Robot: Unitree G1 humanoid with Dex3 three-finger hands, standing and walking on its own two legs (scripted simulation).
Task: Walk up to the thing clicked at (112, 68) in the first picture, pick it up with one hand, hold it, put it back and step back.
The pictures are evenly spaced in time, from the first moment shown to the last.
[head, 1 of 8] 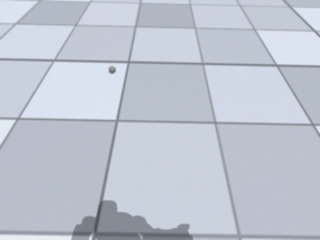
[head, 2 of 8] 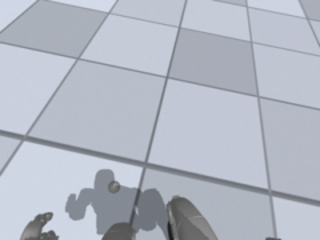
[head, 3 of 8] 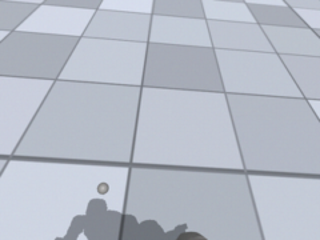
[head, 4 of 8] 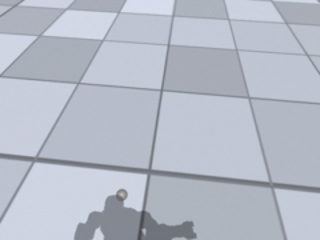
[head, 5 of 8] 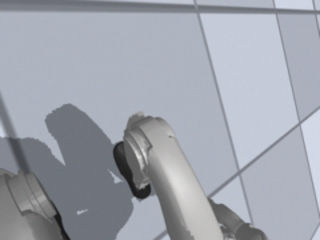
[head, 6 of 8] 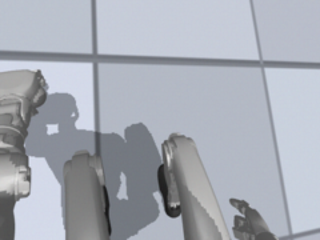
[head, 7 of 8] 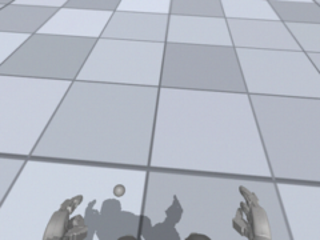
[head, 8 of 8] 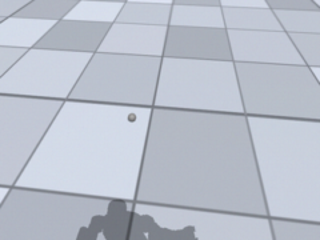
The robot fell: no
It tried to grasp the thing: yes
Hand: left
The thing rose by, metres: 0.68
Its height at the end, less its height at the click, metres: +0.00
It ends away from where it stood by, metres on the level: 0.01
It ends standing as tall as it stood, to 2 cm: yes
